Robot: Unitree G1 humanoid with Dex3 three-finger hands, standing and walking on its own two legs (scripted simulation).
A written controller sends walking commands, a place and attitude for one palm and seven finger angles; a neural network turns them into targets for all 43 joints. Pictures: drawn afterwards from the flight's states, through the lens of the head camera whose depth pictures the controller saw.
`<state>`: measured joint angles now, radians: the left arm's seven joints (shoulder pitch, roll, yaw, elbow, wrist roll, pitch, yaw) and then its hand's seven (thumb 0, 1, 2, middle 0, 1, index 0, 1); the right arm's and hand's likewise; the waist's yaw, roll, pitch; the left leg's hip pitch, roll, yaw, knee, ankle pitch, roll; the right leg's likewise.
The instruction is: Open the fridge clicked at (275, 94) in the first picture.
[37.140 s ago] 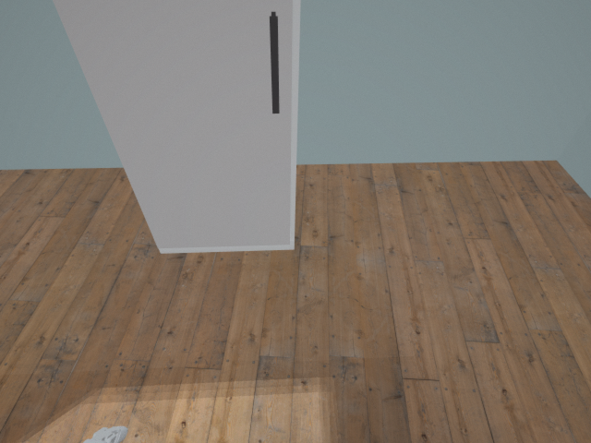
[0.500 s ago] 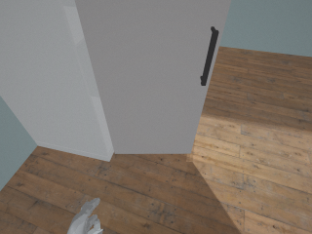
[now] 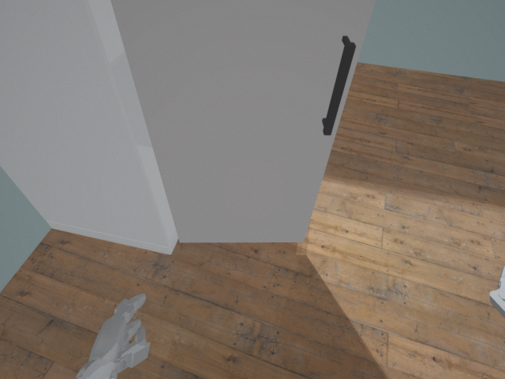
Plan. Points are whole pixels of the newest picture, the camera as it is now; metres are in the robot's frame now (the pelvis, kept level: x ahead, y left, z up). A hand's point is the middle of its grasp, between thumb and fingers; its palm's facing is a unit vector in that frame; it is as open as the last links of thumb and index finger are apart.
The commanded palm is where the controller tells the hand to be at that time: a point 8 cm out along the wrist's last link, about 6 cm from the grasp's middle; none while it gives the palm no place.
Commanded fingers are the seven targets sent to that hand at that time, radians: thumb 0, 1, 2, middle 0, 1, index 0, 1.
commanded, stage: let the arm hang, fingers relaxed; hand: right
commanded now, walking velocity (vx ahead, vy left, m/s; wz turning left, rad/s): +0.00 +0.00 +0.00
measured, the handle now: (335, 89) +0.74 -0.15 +0.08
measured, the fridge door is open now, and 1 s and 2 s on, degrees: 76 76 76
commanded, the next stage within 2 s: look to check the result in 1.06 s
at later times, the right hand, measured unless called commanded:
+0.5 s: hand out of the picture -0.04 -0.20 -0.17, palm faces +0.05 +0.97 -0.23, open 7.2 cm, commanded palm none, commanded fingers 0.00 -0.90 -0.90 0.20 0.30 0.20 0.30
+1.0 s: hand out of the picture +0.03 -0.21 -0.16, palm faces +0.04 +0.97 -0.22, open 7.4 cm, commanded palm none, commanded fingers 0.00 -0.90 -0.90 0.20 0.30 0.20 0.30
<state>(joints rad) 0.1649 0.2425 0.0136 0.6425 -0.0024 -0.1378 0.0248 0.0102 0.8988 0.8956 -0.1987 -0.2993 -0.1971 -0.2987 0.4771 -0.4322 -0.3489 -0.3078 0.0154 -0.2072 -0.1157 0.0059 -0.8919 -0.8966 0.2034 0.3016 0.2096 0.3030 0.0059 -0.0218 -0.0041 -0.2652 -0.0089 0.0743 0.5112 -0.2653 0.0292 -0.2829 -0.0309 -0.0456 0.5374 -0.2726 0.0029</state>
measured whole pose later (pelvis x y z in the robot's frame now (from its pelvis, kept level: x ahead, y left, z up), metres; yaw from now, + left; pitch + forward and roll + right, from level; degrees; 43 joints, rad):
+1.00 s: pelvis -0.02 -0.01 +0.01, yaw -1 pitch -1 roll +0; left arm 0.22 0.21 0.01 1.09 0.03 0.01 0.02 0.00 0.90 0.90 -0.20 -0.30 -0.20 -0.30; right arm 0.17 -0.21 -0.03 1.10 -0.02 0.00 -0.01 0.00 -0.91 -0.90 0.20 0.30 0.20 0.30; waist 0.01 0.00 0.03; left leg -0.22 0.02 0.09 0.43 -0.20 0.01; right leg -0.24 0.00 -0.03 0.44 -0.19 -0.02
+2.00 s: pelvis +0.02 +0.01 +0.01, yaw -1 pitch -1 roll +0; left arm 0.14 0.27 0.00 1.13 0.02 0.01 0.02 0.00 0.90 0.90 -0.20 -0.30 -0.20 -0.30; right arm 0.13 -0.26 -0.02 1.13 -0.01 -0.01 -0.01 0.00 -0.91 -0.90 0.20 0.30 0.20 0.30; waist 0.01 0.00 0.04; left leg -0.10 -0.02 0.09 0.32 -0.20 0.04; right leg -0.12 -0.03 -0.03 0.33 -0.20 0.02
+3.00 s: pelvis +0.02 +0.00 +0.01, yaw -1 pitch -1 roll +0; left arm 0.15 0.26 0.00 1.14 0.02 0.00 0.02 0.00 0.90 0.90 -0.20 -0.30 -0.20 -0.30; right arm 0.14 -0.27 -0.02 1.14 -0.01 -0.01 -0.01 0.00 -0.91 -0.90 0.20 0.30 0.20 0.30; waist 0.01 0.00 0.04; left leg -0.09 -0.01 0.08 0.31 -0.20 0.03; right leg -0.11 -0.02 -0.04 0.32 -0.19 0.01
